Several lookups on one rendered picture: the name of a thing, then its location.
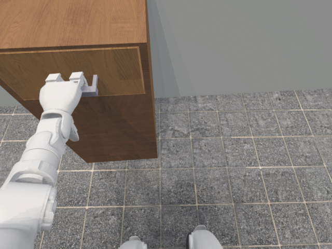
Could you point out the drawer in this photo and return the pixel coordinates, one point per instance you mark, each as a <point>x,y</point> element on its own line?
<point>119,69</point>

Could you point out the left robot upper arm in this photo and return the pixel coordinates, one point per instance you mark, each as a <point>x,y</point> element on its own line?
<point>26,209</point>

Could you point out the robot right thigh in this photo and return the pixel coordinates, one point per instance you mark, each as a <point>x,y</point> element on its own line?
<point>203,239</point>

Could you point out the handle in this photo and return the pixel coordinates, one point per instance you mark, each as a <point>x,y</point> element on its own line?
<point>88,91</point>

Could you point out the robot left forearm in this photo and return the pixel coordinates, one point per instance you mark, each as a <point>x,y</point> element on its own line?
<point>40,159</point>

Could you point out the left robot shin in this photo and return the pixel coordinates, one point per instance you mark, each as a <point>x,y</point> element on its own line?
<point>134,238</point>

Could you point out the robot left hand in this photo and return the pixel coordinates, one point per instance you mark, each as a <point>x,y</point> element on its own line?
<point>63,95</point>

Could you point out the cabinet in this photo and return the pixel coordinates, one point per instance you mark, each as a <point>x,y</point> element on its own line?
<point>110,127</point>

